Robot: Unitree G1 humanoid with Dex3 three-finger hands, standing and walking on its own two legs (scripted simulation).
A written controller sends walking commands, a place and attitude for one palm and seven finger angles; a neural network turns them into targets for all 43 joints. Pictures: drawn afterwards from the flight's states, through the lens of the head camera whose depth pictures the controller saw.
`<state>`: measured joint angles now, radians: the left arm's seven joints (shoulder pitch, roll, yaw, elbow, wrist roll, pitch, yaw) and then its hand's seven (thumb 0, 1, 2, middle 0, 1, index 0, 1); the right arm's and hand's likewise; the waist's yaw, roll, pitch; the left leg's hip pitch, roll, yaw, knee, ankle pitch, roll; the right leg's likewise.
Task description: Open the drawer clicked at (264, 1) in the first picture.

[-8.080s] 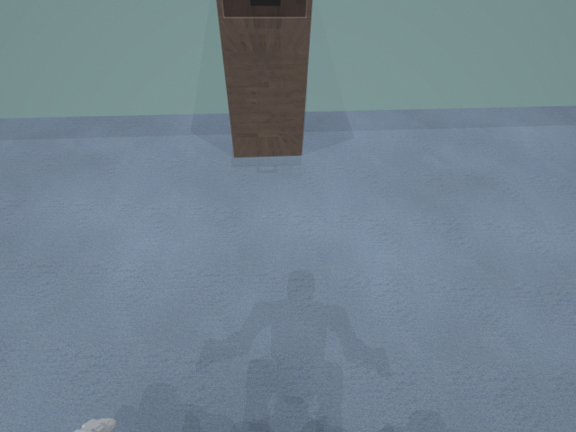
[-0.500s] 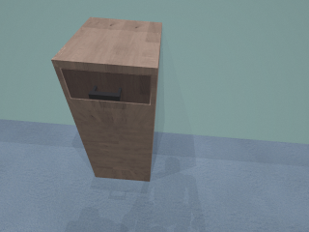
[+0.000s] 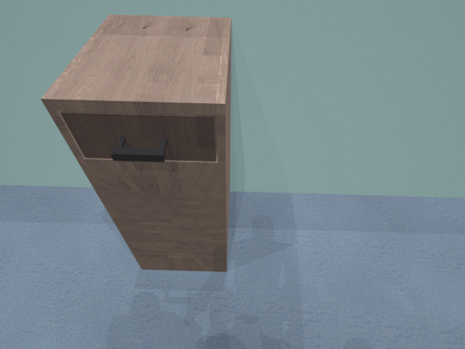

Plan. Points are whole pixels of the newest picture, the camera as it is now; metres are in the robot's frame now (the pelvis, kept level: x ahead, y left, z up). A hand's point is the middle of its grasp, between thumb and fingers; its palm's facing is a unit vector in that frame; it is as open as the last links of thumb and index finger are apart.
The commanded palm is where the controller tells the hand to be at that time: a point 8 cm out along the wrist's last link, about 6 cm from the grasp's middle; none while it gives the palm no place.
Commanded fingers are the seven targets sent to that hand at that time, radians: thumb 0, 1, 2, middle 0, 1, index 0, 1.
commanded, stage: come to a stop and stand still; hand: left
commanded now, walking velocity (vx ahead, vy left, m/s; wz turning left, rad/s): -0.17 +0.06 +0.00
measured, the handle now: (141, 148) +0.51 +0.23 +0.03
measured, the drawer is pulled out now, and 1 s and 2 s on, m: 0.00 0.00 0.00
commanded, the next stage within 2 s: look again from close up in 0.70 s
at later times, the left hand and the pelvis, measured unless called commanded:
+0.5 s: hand out of the picture +0.00 +0.16 -0.17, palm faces +0.07 -0.98 -0.19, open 7.3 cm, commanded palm none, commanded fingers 0.00 0.90 0.90 -0.20 -0.30 -0.20 -0.30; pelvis -0.03 -0.02 +0.00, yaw +1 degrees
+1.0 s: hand out of the picture -0.01 +0.17 -0.17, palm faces +0.08 -0.97 -0.21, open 7.4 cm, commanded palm none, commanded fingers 0.00 0.90 0.90 -0.20 -0.30 -0.20 -0.30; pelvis -0.02 -0.02 +0.00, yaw +2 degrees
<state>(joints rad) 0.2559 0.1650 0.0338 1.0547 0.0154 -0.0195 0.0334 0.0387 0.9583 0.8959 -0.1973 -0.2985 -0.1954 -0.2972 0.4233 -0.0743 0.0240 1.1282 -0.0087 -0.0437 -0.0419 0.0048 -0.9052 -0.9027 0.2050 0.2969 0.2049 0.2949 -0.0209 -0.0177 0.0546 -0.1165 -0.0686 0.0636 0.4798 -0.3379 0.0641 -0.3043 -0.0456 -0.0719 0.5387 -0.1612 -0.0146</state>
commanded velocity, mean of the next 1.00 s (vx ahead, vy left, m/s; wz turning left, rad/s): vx -0.02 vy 0.01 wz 0.00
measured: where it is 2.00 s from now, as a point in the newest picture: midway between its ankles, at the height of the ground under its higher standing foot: outside the picture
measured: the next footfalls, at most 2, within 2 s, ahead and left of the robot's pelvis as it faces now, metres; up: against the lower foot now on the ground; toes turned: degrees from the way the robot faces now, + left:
none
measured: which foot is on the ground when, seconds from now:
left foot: down 0.00-1.00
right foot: down 0.00-1.00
